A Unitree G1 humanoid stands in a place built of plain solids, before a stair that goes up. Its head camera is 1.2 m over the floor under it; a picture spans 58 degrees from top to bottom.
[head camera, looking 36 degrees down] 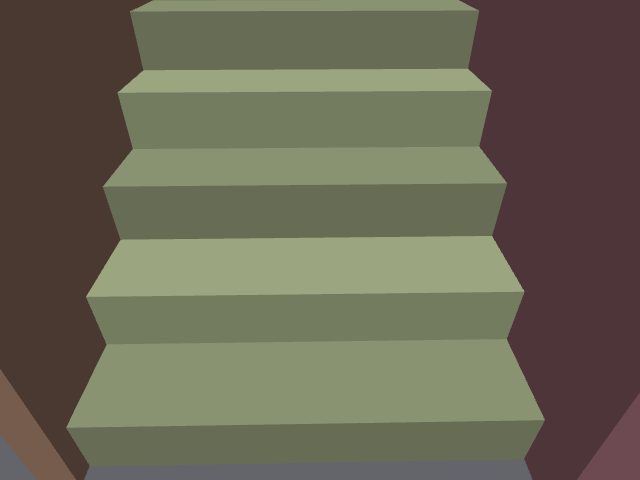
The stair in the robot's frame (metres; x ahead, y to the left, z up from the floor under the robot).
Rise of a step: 0.19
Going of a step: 0.26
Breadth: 1.20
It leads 1 degrees to the left of straight ahead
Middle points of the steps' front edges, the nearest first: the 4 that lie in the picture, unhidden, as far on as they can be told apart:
0.61 0.03 0.19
0.87 0.04 0.39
1.14 0.04 0.58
1.40 0.04 0.77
